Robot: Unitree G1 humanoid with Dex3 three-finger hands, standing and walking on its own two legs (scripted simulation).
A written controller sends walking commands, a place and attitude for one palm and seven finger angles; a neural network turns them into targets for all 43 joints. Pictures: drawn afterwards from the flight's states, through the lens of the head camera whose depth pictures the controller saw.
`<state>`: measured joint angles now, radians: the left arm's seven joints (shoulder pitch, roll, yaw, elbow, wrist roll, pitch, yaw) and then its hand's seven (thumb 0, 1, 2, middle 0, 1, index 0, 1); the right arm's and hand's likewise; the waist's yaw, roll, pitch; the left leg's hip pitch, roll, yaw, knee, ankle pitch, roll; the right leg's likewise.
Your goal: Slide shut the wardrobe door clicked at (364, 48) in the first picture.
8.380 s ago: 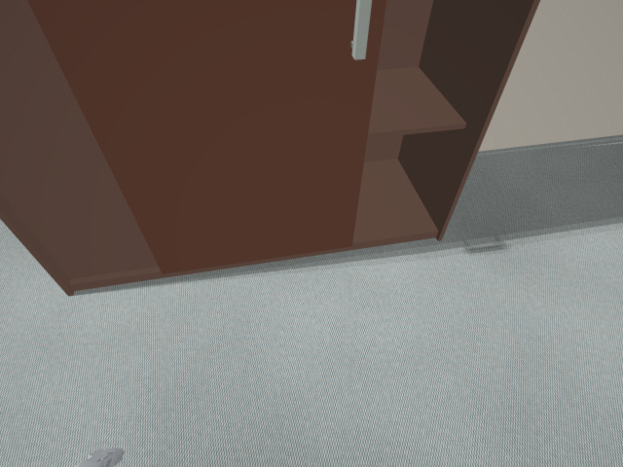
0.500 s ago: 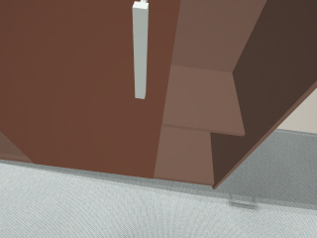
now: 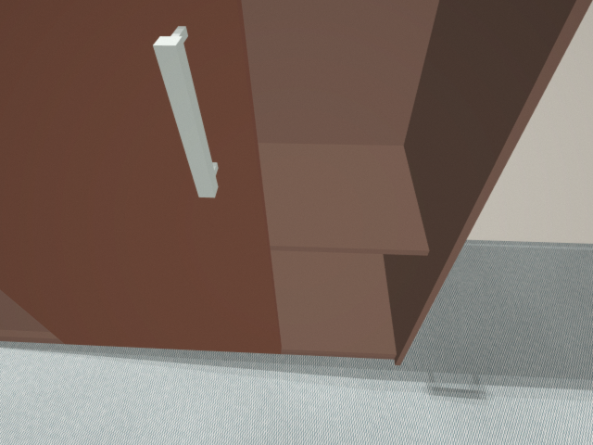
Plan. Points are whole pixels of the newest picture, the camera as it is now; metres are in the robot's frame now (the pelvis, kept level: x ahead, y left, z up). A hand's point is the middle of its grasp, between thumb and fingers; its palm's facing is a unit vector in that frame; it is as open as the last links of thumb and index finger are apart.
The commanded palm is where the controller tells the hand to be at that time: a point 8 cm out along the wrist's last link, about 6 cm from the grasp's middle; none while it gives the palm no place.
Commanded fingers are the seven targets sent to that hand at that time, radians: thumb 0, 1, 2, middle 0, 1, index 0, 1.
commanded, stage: come to a stop and stand still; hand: left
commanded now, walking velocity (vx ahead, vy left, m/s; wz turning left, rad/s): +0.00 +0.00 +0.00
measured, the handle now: (195, 120) +0.50 +0.16 +0.20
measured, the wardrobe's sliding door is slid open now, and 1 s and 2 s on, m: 0.39 0.39 0.39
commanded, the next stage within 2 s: look again from close up in 0.80 s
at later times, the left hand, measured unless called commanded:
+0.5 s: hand out of the picture +0.00 +0.14 -0.18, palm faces +0.08 -0.98 -0.18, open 7.4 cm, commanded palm none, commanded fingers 0.00 0.90 0.90 -0.20 -0.30 -0.20 -0.30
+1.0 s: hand out of the picture +0.02 +0.19 -0.18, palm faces +0.00 -0.98 -0.22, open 7.4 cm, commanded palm none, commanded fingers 0.00 0.90 0.90 -0.20 -0.30 -0.20 -0.30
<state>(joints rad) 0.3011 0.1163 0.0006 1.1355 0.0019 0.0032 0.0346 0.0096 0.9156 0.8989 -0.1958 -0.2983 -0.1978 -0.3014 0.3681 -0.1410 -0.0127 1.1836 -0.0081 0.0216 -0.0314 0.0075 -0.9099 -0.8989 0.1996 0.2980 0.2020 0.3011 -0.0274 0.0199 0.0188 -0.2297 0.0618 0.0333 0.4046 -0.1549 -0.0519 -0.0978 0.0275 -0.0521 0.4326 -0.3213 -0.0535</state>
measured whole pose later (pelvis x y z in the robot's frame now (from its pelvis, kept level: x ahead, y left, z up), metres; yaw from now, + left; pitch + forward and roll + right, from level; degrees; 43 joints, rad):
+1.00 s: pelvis +0.03 +0.02 +0.00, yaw -1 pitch +0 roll +0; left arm 0.33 0.14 -0.01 1.08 0.02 -0.05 0.07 0.00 0.91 0.90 -0.20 -0.30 -0.20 -0.30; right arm 0.23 -0.17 -0.01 1.06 -0.01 0.00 -0.03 0.01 -0.92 -0.90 0.20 0.30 0.20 0.30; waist -0.01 0.01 0.06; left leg -0.28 0.04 0.05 0.57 -0.23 0.02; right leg -0.07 0.02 -0.04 0.45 -0.35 -0.02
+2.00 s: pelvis +0.01 +0.07 +0.00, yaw -1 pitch -1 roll +0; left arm 0.38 0.15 -0.02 1.10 0.02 -0.01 0.05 0.00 0.91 0.90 -0.19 -0.30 -0.20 -0.30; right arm 0.25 -0.16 0.01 1.11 0.00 -0.01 -0.02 0.01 -0.92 -0.90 0.20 0.30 0.20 0.30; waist 0.02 -0.03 0.02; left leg -0.25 -0.05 0.09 0.45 -0.19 0.08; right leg -0.10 -0.06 -0.01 0.44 -0.32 0.05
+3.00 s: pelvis -0.01 +0.03 -0.02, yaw +1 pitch +3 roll -1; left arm 0.28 0.36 0.39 0.00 -0.40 -0.15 -0.45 0.01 -0.02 0.51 -0.26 -0.89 -0.26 -0.89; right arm 0.31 -0.28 0.00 0.64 0.07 -0.32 -0.09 0.02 -0.90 -0.90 0.21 0.30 0.21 0.30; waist 0.01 0.05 -0.07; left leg -0.48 0.03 0.02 0.71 -0.28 0.01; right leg -0.32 0.03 -0.06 0.67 -0.41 -0.03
